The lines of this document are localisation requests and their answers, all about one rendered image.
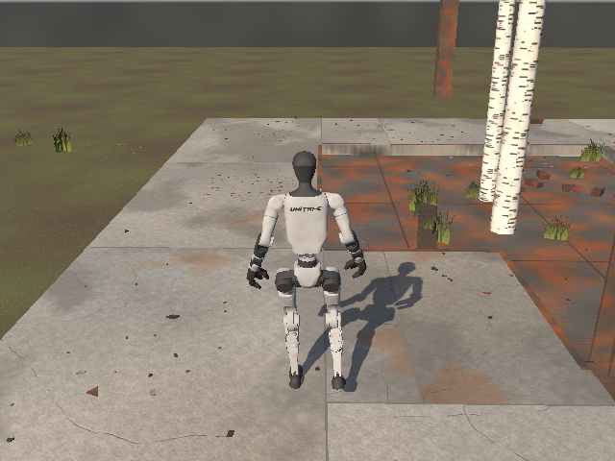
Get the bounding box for robot left upper arm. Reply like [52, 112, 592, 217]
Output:
[258, 194, 285, 248]

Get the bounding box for left robot forearm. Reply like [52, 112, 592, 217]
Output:
[249, 233, 268, 272]

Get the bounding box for right robot hand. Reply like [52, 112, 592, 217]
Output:
[344, 259, 366, 279]

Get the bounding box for left robot hand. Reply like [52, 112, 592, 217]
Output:
[246, 268, 269, 289]

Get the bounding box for right robot forearm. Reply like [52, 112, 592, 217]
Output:
[345, 230, 364, 263]

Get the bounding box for robot right upper arm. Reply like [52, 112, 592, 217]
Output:
[325, 192, 355, 245]

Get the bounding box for robot left foot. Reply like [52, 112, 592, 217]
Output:
[289, 364, 303, 389]

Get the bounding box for right robot shin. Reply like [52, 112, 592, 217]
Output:
[329, 312, 343, 377]

